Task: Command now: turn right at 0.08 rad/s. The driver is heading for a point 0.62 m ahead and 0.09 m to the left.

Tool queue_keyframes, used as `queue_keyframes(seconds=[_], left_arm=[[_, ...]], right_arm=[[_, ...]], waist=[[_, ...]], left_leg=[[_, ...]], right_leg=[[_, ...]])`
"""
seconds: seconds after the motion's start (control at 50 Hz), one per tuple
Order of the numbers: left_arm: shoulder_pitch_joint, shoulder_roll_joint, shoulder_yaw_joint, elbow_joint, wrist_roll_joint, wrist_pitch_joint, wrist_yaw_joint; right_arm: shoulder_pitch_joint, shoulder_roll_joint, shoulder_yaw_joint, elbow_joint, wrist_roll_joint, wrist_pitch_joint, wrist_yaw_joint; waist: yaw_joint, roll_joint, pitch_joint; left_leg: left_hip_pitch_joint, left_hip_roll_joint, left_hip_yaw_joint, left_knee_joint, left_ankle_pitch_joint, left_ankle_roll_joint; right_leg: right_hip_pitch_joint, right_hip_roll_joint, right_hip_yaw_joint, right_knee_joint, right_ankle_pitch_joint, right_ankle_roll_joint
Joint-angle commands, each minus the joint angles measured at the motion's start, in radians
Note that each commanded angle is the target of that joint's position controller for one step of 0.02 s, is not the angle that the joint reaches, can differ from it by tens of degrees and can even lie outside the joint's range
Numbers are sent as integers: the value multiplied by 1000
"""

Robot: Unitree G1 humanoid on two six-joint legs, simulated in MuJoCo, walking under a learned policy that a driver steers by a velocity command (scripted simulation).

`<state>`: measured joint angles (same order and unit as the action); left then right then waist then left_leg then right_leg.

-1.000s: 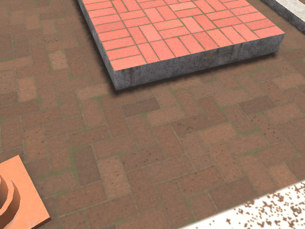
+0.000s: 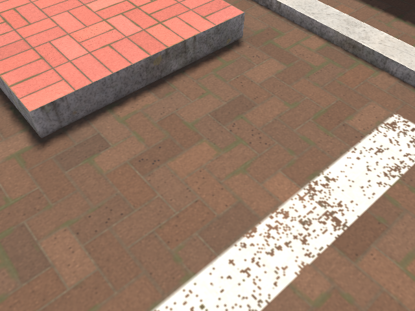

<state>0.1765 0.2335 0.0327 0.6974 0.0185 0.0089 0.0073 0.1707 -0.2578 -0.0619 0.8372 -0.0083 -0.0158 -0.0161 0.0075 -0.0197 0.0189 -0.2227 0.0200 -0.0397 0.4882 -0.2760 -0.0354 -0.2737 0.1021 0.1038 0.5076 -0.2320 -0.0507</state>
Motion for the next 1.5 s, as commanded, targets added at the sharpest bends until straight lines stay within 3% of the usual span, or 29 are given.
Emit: queue_keyframes(seconds=[0.02, 0.08, 0.26, 0.74, 0.76, 0.78, 0.82, 0.86, 0.88, 0.9, 0.94, 0.96, 0.98, 1.0, 1.02, 1.04, 1.06, 1.08, 1.12, 1.14, 1.18, 1.26, 1.32, 1.38, 1.42, 1.44, 1.46, 1.48, 1.5], left_arm=[[-24, 117, 38, -70, -2, -8, 3], [-5, 104, 38, -69, -1, 3, 5], [26, 93, 41, -46, -3, -7, 12], [67, 86, 39, 45, -8, -15, 30], [84, 76, 36, 62, -7, -14, 30], [88, 83, 39, 69, -11, -12, 32], [78, 94, 41, 67, -23, -23, 34], [31, 58, 31, 52, -40, -57, 25], [7, 56, 30, 47, -47, -73, 20], [-2, 73, 33, 49, -47, -84, 15], [36, 62, 32, 64, -49, -97, 3], [84, 55, 33, 91, -48, -102, -1], [144, 66, 44, 131, -45, -102, 0], [224, 86, 56, 164, -45, -98, 1], [354, 142, 73, 186, -43, -97, 8], [433, 243, 92, 192, -33, -102, -5], [373, 170, 66, 180, -23, -113, -11], [304, 125, 52, 160, -21, -120, -12], [231, 122, 43, 137, -25, -117, -19], [232, 98, 32, 141, -20, -111, -19], [281, 92, 29, 164, -20, -101, -13], [311, 133, 32, 183, -21, -91, 8], [334, 159, 39, 205, -29, -98, 11], [314, 160, 44, 219, -42, -95, 12], [287, 182, 52, 214, -32, -81, 13], [276, 180, 51, 211, -24, -70, 13], [273, 165, 43, 201, -16, -63, 14], [381, 62, 12, 180, -6, -73, 2], [419, 4, -8, 207, -27, -96, -4]], right_arm=[[-57, -110, -16, -62, -4, -21, 1], [-31, -110, -9, -47, -3, -31, -5], [-14, -97, 7, -14, 2, -24, -10], [8, -90, 22, 140, 5, -18, -10], [29, -80, 25, 154, 4, -17, -10], [38, -93, 21, 161, 12, -14, -13], [56, -125, 10, 157, 23, -16, -19], [121, -171, -5, 171, 29, -37, -18], [110, -198, -16, 169, 28, -42, -18], [99, -194, -17, 158, 26, -45, -17], [49, -181, -13, 136, 36, -47, -7], [2, -174, -10, 123, 46, -43, -2], [4, -162, -7, 121, 44, -39, 1], [1, -136, 1, 118, 38, -42, 3], [-26, -71, 21, 99, 25, -53, 10], [-31, -59, 23, 56, 36, -77, 10], [-42, -120, 9, 51, 50, -91, 14], [-32, -127, 8, 55, 61, -99, 25], [-36, -121, 4, 65, 41, -104, 32], [-51, -115, 2, 62, 34, -101, 39], [-66, -75, 11, 55, 26, -94, 49], [-231, -31, 35, -22, 19, -90, 54], [-296, -49, 39, -60, 30, -88, 57], [-296, -90, 28, -86, 33, -93, 64], [-209, -130, 8, -73, 32, -95, 64], [-77, -162, -12, -37, 34, -92, 59], [95, -202, -34, 9, 35, -86, 50], [249, -296, -56, 34, 8, -80, 41], [281, -255, -45, 51, 16, -76, 49]], waist=[[11, 124, -69], [6, 83, -50], [-9, 8, -29], [-16, 16, 0], [-18, 18, -20], [-19, 29, 0], [-32, 65, 75], [-56, 162, 110], [-54, 199, 133], [-54, 179, 134], [-15, 175, 120], [22, 169, 110], [42, 151, 76], [70, 100, 36], [114, -97, -12], [115, -318, -23], [78, -193, 33], [47, -110, 77], [22, -34, 80], [19, -42, 75], [25, -65, 56], [57, -51, 90], [62, -74, 116], [25, -73, 112], [-30, -100, 27], [-96, -109, -59], [-169, -95, -167], [-144, 117, -344], [-127, 295, -463]], left_leg=[[5, 86, -84, -83, 136, 75], [-13, 69, -68, -70, 101, 64], [-7, 39, -50, -47, 79, 63], [-24, 13, -45, -82, 42, 65], [-20, 5, -39, -94, -59, 69], [-37, -4, -39, -97, -199, 84], [-71, 37, -117, -136, -470, 145], [-2, 189, -337, -259, -576, 235], [-1, 280, -442, -312, -559, 279], [-13, 306, -467, -329, -509, 295], [-48, 273, -383, -314, -410, 263], [-121, 213, -284, -287, -345, 225], [-172, 150, -206, -226, -273, 193], [-216, 102, -138, -117, -187, 163], [-330, 9, -16, 196, -93, 106], [-537, -75, 35, 453, -235, 81], [-622, -13, -38, 629, -281, 96], [-671, 35, -61, 683, -184, 120], [-663, 87, -37, 638, -23, 123], [-631, 103, -25, 600, 25, 113], [-602, 96, 21, 541, 89, 85], [-497, 53, 73, 245, 254, 38], [-389, 25, 76, 108, 338, 41], [-369, 22, 47, 36, 312, 83], [-241, -19, 73, 39, 247, 117], [-78, -52, 99, 43, 222, 141], [176, -17, 61, 61, 218, 174], [587, 251, -332, 54, 83, 310], [687, 378, -749, -170, -138, 396]], right_leg=[[39, -81, 56, -31, 80, -1], [44, -92, 71, -36, 114, -11], [38, -102, 84, -51, 119, 3], [78, -102, 61, -65, 133, 21], [87, -90, 49, -71, 31, 21], [59, -67, 28, -59, -149, 16], [-69, -47, 0, -11, -398, 0], [-184, -38, -68, 135, -271, 10], [-214, -70, -88, 211, -178, 12], [-216, -100, -74, 246, -169, 6], [-123, -115, -93, 150, -211, -18], [31, -97, -126, 22, -145, -27], [178, -58, -151, -30, -54, -16], [290, -73, -112, -50, -27, -15], [418, -242, 157, -175, -120, -72], [497, -446, 570, -324, -239, -215], [439, -490, 620, -335, -282, -256], [423, -455, 517, -332, -263, -230], [391, -385, 335, -358, -88, -170], [370, -354, 255, -367, 37, -146], [358, -313, 143, -372, 235, -138], [233, -267, 24, -409, 261, -135], [194, -293, 8, -440, 217, -131], [302, -342, 0, -393, 323, -108], [369, -346, -22, -260, 636, -84], [359, -317, -50, -100, 797, -65], [237, -275, -75, 122, 759, -34], [-134, -155, -106, 523, 354, 24], [-327, -26, -5, 777, -307, 47]])
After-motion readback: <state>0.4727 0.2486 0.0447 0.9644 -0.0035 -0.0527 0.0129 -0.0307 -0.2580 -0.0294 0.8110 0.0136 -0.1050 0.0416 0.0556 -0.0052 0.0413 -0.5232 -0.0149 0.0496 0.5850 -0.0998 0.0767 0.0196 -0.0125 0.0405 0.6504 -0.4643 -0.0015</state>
